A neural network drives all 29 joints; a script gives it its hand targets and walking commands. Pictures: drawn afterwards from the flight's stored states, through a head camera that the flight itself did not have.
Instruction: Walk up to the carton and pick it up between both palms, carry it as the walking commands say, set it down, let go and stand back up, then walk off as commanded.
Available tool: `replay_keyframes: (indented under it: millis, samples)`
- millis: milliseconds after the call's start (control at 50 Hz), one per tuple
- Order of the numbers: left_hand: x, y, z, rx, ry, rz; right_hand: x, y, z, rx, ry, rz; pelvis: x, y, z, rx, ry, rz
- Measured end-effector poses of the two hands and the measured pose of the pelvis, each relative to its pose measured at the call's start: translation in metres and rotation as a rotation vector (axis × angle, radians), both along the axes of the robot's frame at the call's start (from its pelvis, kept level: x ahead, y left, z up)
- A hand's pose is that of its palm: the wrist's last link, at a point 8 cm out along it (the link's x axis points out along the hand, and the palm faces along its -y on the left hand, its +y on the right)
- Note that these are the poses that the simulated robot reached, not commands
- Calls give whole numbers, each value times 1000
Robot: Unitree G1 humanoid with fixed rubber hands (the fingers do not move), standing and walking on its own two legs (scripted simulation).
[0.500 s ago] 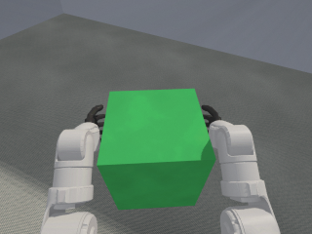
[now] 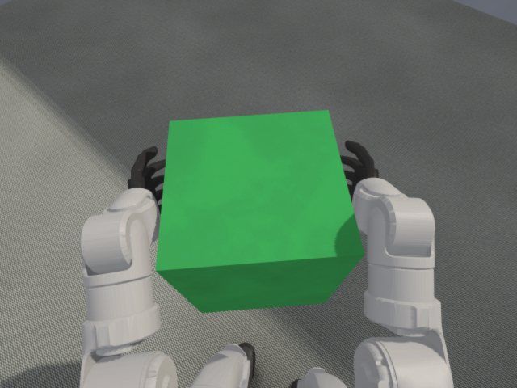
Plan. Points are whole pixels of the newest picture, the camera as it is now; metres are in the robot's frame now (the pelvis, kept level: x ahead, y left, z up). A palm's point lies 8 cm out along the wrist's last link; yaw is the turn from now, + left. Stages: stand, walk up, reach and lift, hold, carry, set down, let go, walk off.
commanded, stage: carry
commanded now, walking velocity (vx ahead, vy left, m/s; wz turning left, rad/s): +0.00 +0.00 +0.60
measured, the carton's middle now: (257, 224) +0.36 +0.02 +0.02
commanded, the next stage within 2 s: none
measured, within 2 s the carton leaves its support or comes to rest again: neither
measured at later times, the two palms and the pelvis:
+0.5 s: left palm (29, 326) +0.20 +0.26 +0.10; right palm (303, 254) +0.28 -0.03 +0.10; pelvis -0.09 +0.01 +0.01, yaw +13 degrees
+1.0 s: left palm out of the picture +0.08 +0.27 +0.12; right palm (292, 372) +0.16 -0.01 +0.14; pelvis -0.20 +0.02 +0.01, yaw +16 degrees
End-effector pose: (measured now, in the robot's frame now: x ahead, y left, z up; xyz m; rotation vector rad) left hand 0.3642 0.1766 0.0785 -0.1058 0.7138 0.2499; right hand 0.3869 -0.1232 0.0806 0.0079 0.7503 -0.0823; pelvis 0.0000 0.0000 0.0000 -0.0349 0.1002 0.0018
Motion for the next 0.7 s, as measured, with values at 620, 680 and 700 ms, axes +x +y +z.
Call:
replay_keyframes:
  millis: [620,680,700]
  samples:
    - [-182,80,44,13,-93,173,-123,90,55,-55,-105,228,-106,11,-4,-10,-106,255]
    - [-200,77,43,21,-55,144,-141,88,53,-72,-70,240,-117,11,-2,8,-105,251]
    - [-209,75,40,28,-25,141,-150,86,48,-70,-42,243,-121,11,1,4,-108,263]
